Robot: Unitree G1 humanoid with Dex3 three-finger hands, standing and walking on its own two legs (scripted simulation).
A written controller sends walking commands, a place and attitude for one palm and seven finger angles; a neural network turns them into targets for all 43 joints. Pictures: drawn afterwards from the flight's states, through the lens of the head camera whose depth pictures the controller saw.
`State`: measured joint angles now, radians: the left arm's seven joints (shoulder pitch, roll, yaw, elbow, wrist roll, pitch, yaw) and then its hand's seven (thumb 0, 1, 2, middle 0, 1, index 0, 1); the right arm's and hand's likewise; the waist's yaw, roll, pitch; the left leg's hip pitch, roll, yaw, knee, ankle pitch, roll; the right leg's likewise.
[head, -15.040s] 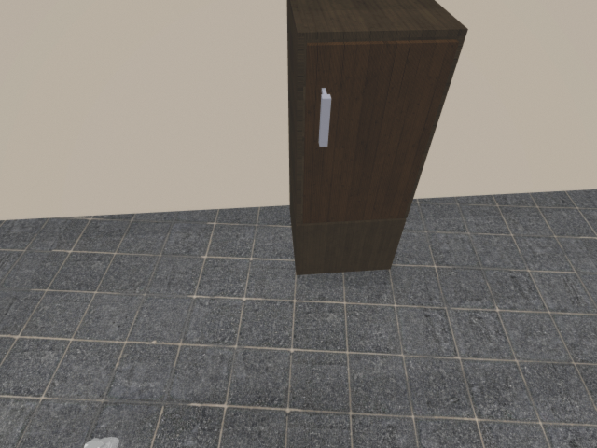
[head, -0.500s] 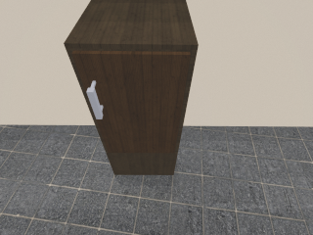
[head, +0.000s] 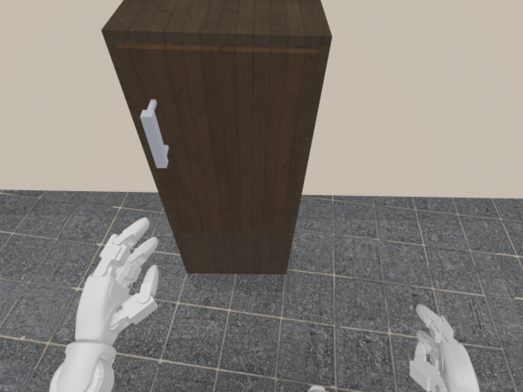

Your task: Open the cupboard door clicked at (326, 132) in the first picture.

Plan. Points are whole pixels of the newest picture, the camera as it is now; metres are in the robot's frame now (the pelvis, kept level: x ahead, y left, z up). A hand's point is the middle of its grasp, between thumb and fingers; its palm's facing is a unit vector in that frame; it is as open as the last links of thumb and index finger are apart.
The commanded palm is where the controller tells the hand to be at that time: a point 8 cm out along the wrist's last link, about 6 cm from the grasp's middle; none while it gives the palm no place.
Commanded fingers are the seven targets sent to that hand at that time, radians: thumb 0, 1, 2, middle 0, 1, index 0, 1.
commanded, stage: raise the hand with hooked fingers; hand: left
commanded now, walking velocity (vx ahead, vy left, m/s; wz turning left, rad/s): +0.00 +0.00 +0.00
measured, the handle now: (157, 134) +0.59 +0.25 +0.04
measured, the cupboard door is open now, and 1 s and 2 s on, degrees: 0 0 0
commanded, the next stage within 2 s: move the hooked fingers beside the handle in 1.80 s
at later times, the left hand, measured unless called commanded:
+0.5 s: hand (114, 319) +0.22 +0.22 +0.01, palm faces -0.01 -1.00 -0.04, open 10.9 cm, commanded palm +0.19 +0.28 +0.02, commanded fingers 0.00 -0.06 0.49 -0.27 -0.92 -0.27 -0.92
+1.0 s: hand (75, 292) +0.25 +0.28 +0.04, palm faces +0.06 -1.00 -0.06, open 13.6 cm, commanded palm +0.22 +0.33 +0.04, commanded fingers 0.00 -0.50 0.30 -0.30 -1.20 -0.30 -1.20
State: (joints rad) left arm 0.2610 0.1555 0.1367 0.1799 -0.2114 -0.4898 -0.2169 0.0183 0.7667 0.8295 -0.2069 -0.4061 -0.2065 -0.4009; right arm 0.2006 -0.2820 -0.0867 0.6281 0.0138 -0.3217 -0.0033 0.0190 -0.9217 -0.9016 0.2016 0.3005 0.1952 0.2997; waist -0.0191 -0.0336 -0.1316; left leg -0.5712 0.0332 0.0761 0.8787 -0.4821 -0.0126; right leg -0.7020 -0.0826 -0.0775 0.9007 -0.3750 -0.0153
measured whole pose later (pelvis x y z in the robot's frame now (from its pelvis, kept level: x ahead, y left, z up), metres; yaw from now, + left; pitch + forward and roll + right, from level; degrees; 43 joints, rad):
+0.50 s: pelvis -0.04 +0.01 -0.04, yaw +1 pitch +13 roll -2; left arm 0.18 0.28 0.26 0.12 -0.29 -0.28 -0.33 0.01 0.17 0.59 -0.25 -0.77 -0.25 -0.77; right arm 0.29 -0.20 0.06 0.56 0.03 -0.24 -0.04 0.02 -0.90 -0.90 0.21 0.30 0.20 0.30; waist -0.02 0.02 -0.10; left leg -0.84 0.05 0.01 1.14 -0.54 0.00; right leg -0.90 -0.07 -0.12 1.06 -0.39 -0.01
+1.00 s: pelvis -0.01 +0.02 -0.02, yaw +2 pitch +12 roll -2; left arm 0.12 0.34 0.34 0.22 -0.32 -0.32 -0.39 0.00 -0.40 0.34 -0.30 -1.14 -0.29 -1.14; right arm 0.25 -0.26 0.04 0.52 0.02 -0.24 -0.05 0.01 -0.91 -0.90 0.20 0.30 0.20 0.30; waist 0.00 0.00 -0.10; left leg -0.72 0.04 0.01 1.04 -0.54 0.01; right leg -0.77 -0.07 -0.12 0.95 -0.38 0.01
